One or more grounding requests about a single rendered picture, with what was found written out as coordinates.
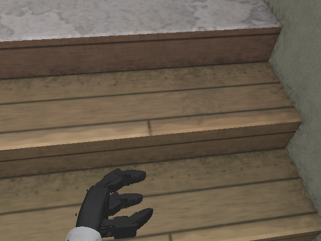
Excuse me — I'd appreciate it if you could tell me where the robot left forearm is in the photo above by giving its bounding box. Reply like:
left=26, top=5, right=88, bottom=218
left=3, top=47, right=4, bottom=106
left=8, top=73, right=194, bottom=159
left=65, top=226, right=102, bottom=241

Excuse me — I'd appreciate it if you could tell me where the left robot hand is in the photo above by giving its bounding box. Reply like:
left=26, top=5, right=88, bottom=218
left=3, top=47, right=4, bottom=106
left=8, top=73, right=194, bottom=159
left=75, top=168, right=153, bottom=239

